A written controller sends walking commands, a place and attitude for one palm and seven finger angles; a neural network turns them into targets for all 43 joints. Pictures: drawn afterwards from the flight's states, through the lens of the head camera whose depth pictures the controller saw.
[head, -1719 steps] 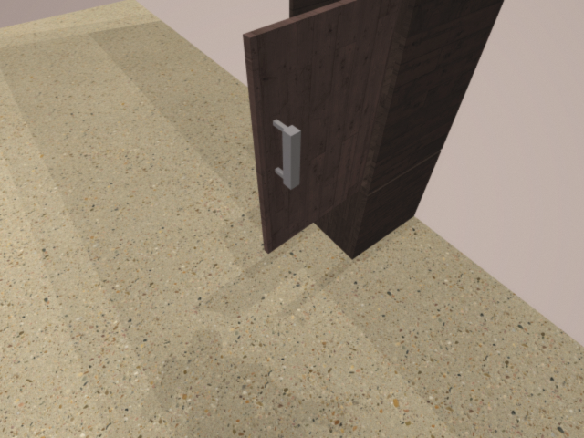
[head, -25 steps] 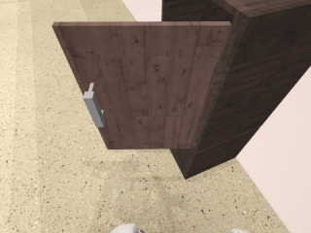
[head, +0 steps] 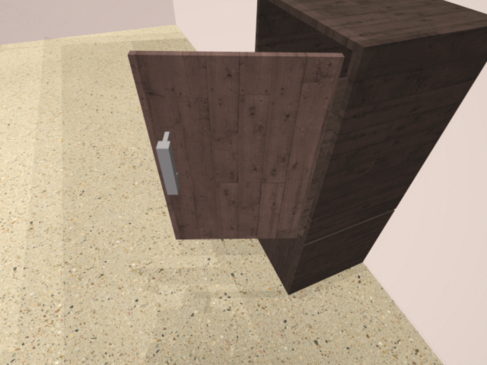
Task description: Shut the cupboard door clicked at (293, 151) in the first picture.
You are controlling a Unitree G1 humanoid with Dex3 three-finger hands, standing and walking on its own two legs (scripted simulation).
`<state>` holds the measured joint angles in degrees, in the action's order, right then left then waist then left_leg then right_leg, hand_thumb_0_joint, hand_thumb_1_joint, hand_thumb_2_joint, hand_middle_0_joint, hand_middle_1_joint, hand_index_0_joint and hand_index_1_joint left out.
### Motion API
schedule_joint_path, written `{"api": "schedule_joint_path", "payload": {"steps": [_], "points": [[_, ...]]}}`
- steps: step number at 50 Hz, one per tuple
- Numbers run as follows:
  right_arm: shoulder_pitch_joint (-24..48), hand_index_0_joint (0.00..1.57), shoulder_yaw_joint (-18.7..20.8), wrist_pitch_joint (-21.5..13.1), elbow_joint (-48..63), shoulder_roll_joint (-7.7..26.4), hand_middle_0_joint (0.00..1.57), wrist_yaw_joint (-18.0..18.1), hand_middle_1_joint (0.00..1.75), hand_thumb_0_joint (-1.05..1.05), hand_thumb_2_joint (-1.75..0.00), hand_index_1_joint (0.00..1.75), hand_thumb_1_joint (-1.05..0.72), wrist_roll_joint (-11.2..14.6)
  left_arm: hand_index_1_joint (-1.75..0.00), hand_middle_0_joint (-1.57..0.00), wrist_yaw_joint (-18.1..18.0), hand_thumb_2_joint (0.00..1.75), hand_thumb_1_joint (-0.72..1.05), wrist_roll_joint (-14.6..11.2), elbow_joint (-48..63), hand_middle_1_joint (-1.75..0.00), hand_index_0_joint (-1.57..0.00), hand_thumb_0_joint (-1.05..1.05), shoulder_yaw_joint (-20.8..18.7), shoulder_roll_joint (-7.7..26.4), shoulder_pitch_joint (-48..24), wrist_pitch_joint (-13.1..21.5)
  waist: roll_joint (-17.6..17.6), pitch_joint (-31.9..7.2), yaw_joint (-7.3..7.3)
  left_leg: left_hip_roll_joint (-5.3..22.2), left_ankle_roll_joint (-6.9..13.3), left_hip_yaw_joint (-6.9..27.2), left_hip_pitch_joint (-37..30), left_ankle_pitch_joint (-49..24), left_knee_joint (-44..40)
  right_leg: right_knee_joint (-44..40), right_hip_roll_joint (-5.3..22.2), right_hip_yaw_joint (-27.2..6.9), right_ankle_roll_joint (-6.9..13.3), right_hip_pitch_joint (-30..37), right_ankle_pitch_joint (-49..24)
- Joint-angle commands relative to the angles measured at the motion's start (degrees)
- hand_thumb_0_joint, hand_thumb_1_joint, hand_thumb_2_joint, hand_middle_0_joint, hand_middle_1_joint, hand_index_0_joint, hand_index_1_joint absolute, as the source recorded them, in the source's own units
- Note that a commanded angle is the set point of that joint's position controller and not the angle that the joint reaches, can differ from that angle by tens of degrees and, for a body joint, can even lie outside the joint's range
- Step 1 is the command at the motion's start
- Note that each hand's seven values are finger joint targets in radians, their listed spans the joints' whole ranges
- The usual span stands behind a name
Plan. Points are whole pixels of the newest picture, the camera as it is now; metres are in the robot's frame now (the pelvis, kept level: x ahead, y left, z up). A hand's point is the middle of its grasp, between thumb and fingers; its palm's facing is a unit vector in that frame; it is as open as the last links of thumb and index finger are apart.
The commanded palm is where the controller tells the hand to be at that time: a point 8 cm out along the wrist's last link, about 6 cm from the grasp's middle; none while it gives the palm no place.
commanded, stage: come to a stop and stand still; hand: left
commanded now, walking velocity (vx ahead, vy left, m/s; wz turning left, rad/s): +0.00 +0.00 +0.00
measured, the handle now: (170, 163) +0.53 +0.20 +0.02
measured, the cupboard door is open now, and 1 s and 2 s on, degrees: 68 68 68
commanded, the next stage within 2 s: look again from close up in 0.46 s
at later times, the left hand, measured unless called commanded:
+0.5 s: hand out of the picture -0.03 +0.19 -0.17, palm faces +0.05 -0.99 -0.15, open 7.4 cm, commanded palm none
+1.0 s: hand out of the picture +0.00 +0.20 -0.16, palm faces +0.03 -0.99 -0.17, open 7.4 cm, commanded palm none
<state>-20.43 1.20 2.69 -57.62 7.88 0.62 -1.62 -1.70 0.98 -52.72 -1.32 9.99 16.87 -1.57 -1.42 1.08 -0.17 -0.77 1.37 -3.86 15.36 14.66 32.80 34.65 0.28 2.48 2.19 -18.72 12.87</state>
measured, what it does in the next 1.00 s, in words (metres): stands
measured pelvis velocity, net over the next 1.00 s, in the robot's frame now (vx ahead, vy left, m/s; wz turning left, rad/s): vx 0.00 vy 0.03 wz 0.01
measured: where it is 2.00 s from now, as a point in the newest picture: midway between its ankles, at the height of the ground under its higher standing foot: outside the picture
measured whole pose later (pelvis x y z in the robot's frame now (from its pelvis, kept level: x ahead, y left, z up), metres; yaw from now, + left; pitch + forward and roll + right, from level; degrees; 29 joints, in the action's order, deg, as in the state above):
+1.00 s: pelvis +0.00 +0.03 +0.02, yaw +1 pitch -2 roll +0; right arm -15.4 -0.3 -0.8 -64.0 8.1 1.4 -0.6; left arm -2.0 0.6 -61.6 0.9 9.2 17.6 0.8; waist -1.7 1.5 0.2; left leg -2.2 3.1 -3.5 9.3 12.8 23.4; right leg 24.0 0.5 -0.1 -0.4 -11.5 11.1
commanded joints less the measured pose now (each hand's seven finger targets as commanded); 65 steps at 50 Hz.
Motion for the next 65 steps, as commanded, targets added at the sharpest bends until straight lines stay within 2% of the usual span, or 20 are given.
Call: {"api": "schedule_joint_path", "payload": {"steps": [1,2,3,6,7,8,9,10,11,14,17,18,20,27,43,57,59,61,63,65], "points": [[-0.5,0.2,1.4,-1.4,4.1,5.5,0.2,0.2,0.3,0.0,-0.9,0.3,-0.9,0.4,-0.3,-0.2,-0.5,0.9,0.9,0.1,2.1,-0.3,-0.2,0.0,-1.8,8.3,2.3,1.8,-9.7,2.8,-0.45,1.2,-0.1,3.8,5.4,11.6,-1.0,-23.3,11.5,-18.8,3.9,-2.6,30.8],[-3.0,0.2,1.6,-1.1,2.6,5.5,0.2,0.1,0.3,0.0,-0.9,0.3,-0.9,0.4,-0.3,-0.2,-0.7,0.9,0.9,0.1,2.8,-0.3,-0.2,0.0,-2.1,8.8,0.0,1.7,-11.2,2.3,-1.78,0.3,-0.4,2.5,0.1,8.6,5.6,-26.3,13.8,-20.4,4.6,-8.7,33.3],[-5.7,0.2,1.7,-0.9,1.3,5.1,0.2,0.0,0.3,0.0,-0.9,0.3,-0.9,0.2,-0.3,-0.2,-1.0,0.9,0.9,0.2,3.5,-0.3,-0.2,0.0,-2.5,9.1,-2.6,1.5,-11.4,2.4,-3.13,0.0,-0.4,2.0,-3.6,6.6,9.2,-26.6,13.9,-18.6,4.6,-13.2,31.5],[-9.4,0.2,1.1,-1.4,-0.7,2.8,0.2,-0.2,0.3,0.0,-0.9,0.3,-0.9,0.6,-0.3,-0.2,-1.2,0.9,0.9,0.2,2.7,-0.3,-0.2,0.0,-2.5,8.2,-3.1,1.3,-4.9,2.2,-4.14,0.2,-0.2,1.5,-7.4,5.1,0.3,-21.7,10.0,-11.2,2.9,-13.2,24.7],[-8.9,0.2,0.8,-1.9,-0.5,2.8,0.2,-0.2,0.3,0.0,-0.9,0.3,-0.9,0.5,-0.3,-0.2,-1.1,0.9,0.9,0.2,2.0,-0.3,-0.2,0.0,-2.2,7.5,-1.8,1.1,-1.6,3.7,-3.36,0.7,0.1,3.1,-5.9,7.0,-6.4,-17.6,8.1,-10.0,2.0,-12.7,23.8],[-7.6,0.2,0.8,-2.3,-0.2,3.9,0.2,0.1,0.3,0.0,-0.9,0.3,-0.9,0.2,-0.3,-0.2,-1.0,0.9,0.9,0.0,1.5,-0.3,-0.2,0.0,-1.8,6.1,0.0,0.8,3.8,5.0,-2.2,3.6,1.2,7.8,-1.8,12.1,-12.6,-12.9,5.0,-8.1,0.8,-11.0,21.9],[-6.1,0.2,1.0,-2.8,0.5,5.6,0.2,0.4,0.3,0.0,-0.9,0.3,-0.9,-0.3,-0.3,-0.2,-0.8,0.9,0.9,-0.4,1.0,-0.3,-0.2,0.0,-1.5,4.1,1.6,0.9,9.9,5.6,-1.24,8.8,2.9,14.0,4.5,16.9,-19.3,-6.1,1.0,-4.1,-0.7,-5.9,13.9],[-2.3,0.2,1.1,-3.1,1.5,7.0,0.2,0.8,0.3,0.0,-0.9,0.3,-0.9,-0.1,-0.3,-0.2,-0.6,0.9,0.9,-0.4,0.0,-0.3,-0.2,0.0,-1.4,3.3,3.2,0.9,12.3,5.9,0.61,11.8,4.6,17.1,11.9,20.4,-23.2,-1.4,-0.6,-1.5,-1.3,1.0,7.8],[1.4,0.2,1.1,-3.3,1.9,6.9,0.2,1.0,0.3,0.0,-0.9,0.3,-0.9,0.2,-0.3,-0.2,-0.5,0.9,0.9,0.2,-1.1,-0.3,-0.2,0.0,-1.2,3.2,4.7,0.6,15.1,5.6,2.33,11.9,5.0,17.2,16.3,21.4,-24.1,1.7,0.0,-1.8,-1.1,6.2,5.5],[3.6,0.2,0.9,-3.4,2.1,7.2,0.2,1.3,0.3,0.0,-0.9,0.3,-0.9,0.6,-0.3,-0.2,0.1,0.9,0.9,0.4,-3.4,-0.3,-0.2,0.0,-0.8,1.9,7.4,0.8,7.6,4.3,3.09,9.9,4.3,13.6,15.0,17.7,-20.2,-1.0,0.6,-3.0,-1.2,9.4,1.3],[0.6,0.2,0.4,-3.8,0.9,5.3,0.2,1.2,0.3,0.0,-0.9,0.3,-0.9,0.9,-0.3,-0.2,-0.1,0.9,0.9,0.1,-3.8,-0.3,-0.2,0.0,-0.1,2.8,5.6,2.3,0.4,6.0,1.13,5.9,2.0,10.8,8.7,10.0,-14.8,-12.7,4.5,-9.8,0.7,6.1,2.2],[-0.1,0.2,0.1,-4.2,0.3,4.7,0.2,1.0,0.3,0.0,-0.9,0.3,-0.9,1.0,-0.3,-0.2,-0.3,0.9,0.9,-0.1,-4.1,-0.3,-0.2,0.0,0.2,3.2,5.7,2.5,1.1,5.0,0.52,5.0,1.6,9.9,4.9,5.4,-13.8,-13.6,5.6,-10.5,1.2,4.4,1.3],[-1.0,0.2,0.3,-3.9,-0.6,5.3,0.2,1.0,0.3,0.0,-0.9,0.3,-0.9,1.0,-0.3,-0.2,-0.3,0.9,0.9,-0.2,-4.3,-0.3,-0.2,0.0,0.3,3.5,4.1,3.0,-2.0,2.2,-0.53,5.2,1.1,8.3,0.8,5.3,-12.1,-15.3,5.4,-11.0,0.9,2.6,6.0],[1.2,0.2,0.1,-4.2,-1.6,6.0,0.2,0.8,0.3,0.0,-0.9,0.3,-0.9,1.0,-0.3,-0.2,-0.5,0.9,0.9,0.1,-5.3,-0.3,-0.2,0.0,0.7,3.3,4.7,2.8,1.9,3.6,0.09,6.5,1.2,9.7,1.7,7.6,-16.4,-14.3,4.4,-8.5,0.0,4.0,2.6],[2.5,0.2,-0.5,-4.7,-3.5,6.2,0.2,0.9,0.3,0.0,-0.9,0.3,-0.9,1.2,-0.3,-0.2,-0.6,0.9,0.9,-0.2,-7.0,-0.3,-0.2,0.0,1.1,3.7,4.6,3.3,0.8,1.7,0.33,6.3,0.8,8.0,-2.6,-3.4,-15.3,-14.2,5.4,-8.2,-0.3,7.3,-5.4],[2.6,0.2,-0.9,-4.8,-5.2,6.2,0.2,1.1,0.3,0.0,-0.9,0.3,-0.9,1.3,-0.3,-0.2,-0.8,0.9,0.9,-0.3,-7.5,-0.3,-0.2,0.0,1.3,3.9,3.9,3.1,1.5,2.3,0.5,6.5,0.7,7.7,-4.0,-7.0,-15.6,-14.3,5.5,-7.7,-0.5,8.5,-6.8],[2.3,0.2,-1.0,-4.7,-5.6,6.1,0.2,1.0,0.3,0.0,-0.9,0.3,-0.9,1.1,-0.3,-0.2,-0.7,0.9,0.9,-0.3,-8.0,-0.3,-0.2,0.0,1.3,3.6,4.2,3.1,1.2,1.9,0.37,6.5,0.7,8.1,-4.2,-3.4,-16.2,-14.4,5.2,-7.0,-0.6,8.8,-3.8],[1.7,0.2,-0.6,-4.3,-5.8,6.4,0.2,0.9,0.3,0.0,-0.9,0.3,-0.9,1.0,-0.3,-0.2,-0.5,0.9,0.9,0.1,-7.9,-0.3,-0.2,0.0,1.1,3.7,4.2,2.8,0.6,3.3,0.26,7.0,1.4,9.6,-2.7,6.0,-17.5,-12.9,4.2,-5.5,-0.5,8.0,2.4],[1.7,0.2,-0.1,-4.0,-5.7,7.4,0.2,0.8,0.3,0.0,-0.9,0.3,-0.9,0.7,-0.3,-0.2,-0.2,0.9,0.9,0.4,-7.6,-0.3,-0.2,0.0,0.9,3.2,4.3,2.5,3.0,5.9,0.15,8.4,2.4,12.5,0.2,16.3,-20.7,-10.5,3.0,-3.5,-0.6,5.9,7.8],[1.8,0.2,0.3,-3.8,-5.1,7.9,0.2,0.7,0.3,0.0,-0.9,0.3,-0.9,0.7,-0.3,-0.2,0.1,0.9,0.9,0.8,-7.2,-0.3,-0.2,0.0,0.6,3.0,4.8,2.5,4.6,7.7,0.44,9.6,3.7,14.9,2.3,20.6,-22.2,-8.7,2.4,-1.9,-0.7,5.2,8.5]]}}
